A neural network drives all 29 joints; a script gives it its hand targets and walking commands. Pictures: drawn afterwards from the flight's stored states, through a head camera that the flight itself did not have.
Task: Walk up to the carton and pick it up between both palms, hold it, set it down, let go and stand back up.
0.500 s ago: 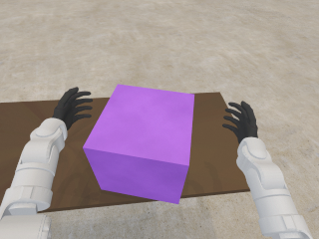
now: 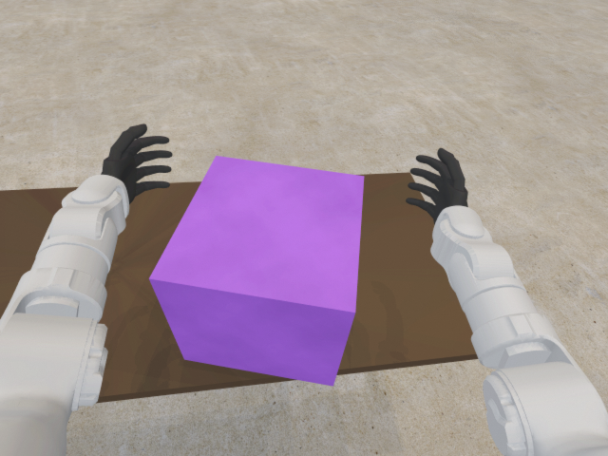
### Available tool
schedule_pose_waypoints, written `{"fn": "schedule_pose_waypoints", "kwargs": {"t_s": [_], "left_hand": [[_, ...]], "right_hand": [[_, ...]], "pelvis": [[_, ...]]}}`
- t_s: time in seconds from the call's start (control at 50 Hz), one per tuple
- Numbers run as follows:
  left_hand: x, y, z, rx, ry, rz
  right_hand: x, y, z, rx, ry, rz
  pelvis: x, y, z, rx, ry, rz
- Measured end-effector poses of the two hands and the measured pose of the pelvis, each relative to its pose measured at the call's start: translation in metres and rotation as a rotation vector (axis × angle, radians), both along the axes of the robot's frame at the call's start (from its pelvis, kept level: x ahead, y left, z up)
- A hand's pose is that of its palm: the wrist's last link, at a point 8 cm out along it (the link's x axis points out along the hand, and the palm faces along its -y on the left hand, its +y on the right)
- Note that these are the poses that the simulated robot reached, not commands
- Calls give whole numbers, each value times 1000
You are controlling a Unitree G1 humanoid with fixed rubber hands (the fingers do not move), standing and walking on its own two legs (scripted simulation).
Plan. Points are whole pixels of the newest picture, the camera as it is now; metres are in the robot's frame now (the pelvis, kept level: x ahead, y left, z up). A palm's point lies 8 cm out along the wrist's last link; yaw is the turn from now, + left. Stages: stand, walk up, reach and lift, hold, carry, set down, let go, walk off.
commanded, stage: reach and lift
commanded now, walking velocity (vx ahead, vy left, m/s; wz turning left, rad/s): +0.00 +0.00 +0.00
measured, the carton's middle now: (273, 268) +0.43 +0.01 -0.03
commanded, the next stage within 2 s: none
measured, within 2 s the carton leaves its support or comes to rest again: neither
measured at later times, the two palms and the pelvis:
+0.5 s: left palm (135, 237) +0.44 +0.20 +0.07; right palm (423, 256) +0.36 -0.21 +0.06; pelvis -0.02 +0.00 -0.02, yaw +0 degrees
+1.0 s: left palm (149, 257) +0.44 +0.20 +0.02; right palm (410, 264) +0.37 -0.20 +0.03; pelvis -0.03 +0.01 -0.04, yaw +0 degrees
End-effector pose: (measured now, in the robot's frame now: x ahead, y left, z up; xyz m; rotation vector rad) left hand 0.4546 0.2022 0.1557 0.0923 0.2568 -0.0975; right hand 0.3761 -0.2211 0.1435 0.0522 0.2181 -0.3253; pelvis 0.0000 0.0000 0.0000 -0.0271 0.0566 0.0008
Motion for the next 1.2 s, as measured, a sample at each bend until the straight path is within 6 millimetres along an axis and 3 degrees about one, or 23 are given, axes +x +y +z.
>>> {"fn": "schedule_pose_waypoints", "kwargs": {"t_s": [0.1,0.32,0.46,0.6,0.74,0.86,1.02,1.2], "left_hand": [[-1,-7,-12,-7,-8,-16],[-18,-9,-73,7,48,7],[-20,0,-81,21,21,52],[-18,3,-103,46,47,63],[-20,0,-124,33,16,34],[-21,-3,-136,34,11,21],[-16,-5,-136,51,-18,2],[-22,-16,-135,50,-16,-29]], "right_hand": [[-1,-1,-8,-12,-6,-14],[-12,8,-52,-17,43,-22],[-15,14,-80,-25,82,-24],[-10,17,-96,-33,85,-22],[-16,18,-120,-31,78,-37],[-10,21,-116,-44,32,-31],[-5,25,-114,-43,47,-30],[-4,49,-117,-35,41,12]], "pelvis": [[1,-2,-1,-2,10,4],[-8,-5,-6,-11,83,6],[-15,-4,-15,-17,159,9],[-20,0,-27,-25,230,11],[-21,5,-37,-40,281,11],[-28,8,-41,-52,307,17],[-32,10,-42,-55,347,21],[-28,10,-39,-64,325,27]]}}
